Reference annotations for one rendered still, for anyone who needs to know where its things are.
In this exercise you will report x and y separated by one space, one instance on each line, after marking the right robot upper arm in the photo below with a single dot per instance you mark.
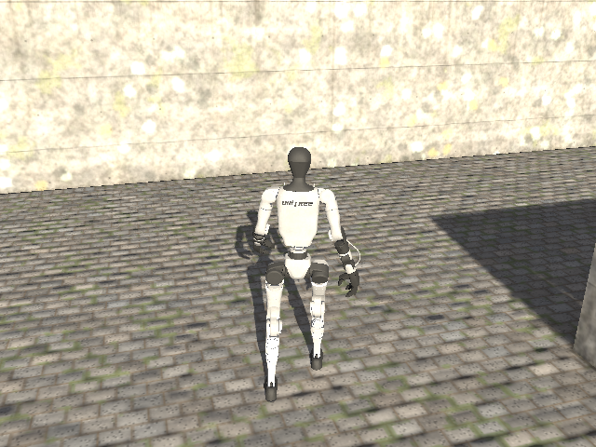
328 198

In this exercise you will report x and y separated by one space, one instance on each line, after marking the robot right shin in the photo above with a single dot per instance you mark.
317 330

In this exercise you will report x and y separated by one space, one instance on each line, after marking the right robot forearm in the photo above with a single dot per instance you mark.
345 253

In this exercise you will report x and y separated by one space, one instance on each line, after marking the left robot forearm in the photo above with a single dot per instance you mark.
257 239

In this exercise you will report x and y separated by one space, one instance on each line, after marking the robot right hand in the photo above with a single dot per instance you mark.
354 279

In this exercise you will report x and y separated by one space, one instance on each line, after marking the left robot upper arm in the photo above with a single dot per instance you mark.
268 197

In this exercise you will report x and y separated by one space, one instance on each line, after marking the humanoid robot torso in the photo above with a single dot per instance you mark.
297 225

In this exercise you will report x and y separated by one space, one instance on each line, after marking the robot left hand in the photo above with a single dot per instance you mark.
267 243

